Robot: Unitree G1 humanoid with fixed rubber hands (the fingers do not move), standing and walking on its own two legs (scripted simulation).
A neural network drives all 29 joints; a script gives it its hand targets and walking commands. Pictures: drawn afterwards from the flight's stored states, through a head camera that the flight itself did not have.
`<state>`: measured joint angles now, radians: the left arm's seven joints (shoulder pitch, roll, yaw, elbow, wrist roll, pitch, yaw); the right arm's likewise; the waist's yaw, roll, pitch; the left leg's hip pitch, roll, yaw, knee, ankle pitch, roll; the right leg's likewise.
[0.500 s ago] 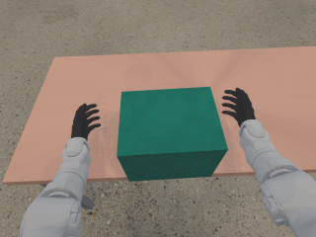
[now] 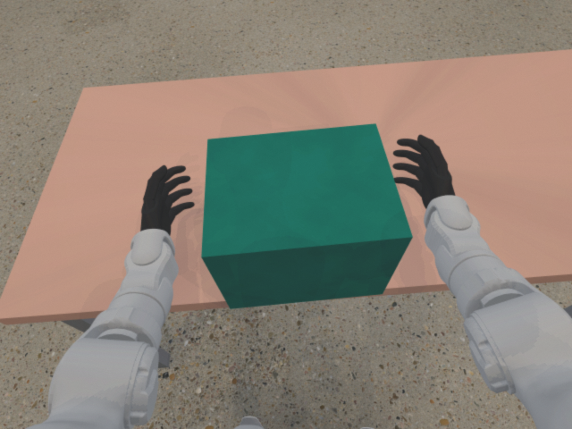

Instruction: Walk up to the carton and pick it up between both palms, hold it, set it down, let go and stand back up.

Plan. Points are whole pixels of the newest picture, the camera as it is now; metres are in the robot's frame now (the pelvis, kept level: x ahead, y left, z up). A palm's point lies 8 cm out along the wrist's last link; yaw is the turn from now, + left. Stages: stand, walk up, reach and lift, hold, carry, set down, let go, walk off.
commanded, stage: reach and lift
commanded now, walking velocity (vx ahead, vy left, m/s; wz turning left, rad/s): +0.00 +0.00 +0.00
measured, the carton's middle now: (299, 220) +0.43 +0.04 +0.01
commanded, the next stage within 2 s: none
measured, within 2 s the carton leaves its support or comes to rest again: neither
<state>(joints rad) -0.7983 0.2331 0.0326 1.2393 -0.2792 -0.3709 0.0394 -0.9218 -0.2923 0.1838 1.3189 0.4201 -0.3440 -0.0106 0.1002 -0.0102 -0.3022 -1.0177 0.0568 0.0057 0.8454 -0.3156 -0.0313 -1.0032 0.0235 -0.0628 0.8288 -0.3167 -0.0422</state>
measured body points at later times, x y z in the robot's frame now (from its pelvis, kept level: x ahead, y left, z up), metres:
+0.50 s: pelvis +0.00 +0.00 +0.00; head +0.10 +0.00 +0.44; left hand +0.42 +0.22 +0.02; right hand +0.47 -0.12 +0.04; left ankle +0.03 +0.14 -0.68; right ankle +0.02 -0.09 -0.68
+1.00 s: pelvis +0.00 +0.00 +0.00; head +0.10 +0.00 +0.44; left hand +0.42 +0.21 +0.02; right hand +0.46 -0.12 +0.04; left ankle +0.03 +0.14 -0.68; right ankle +0.02 -0.09 -0.68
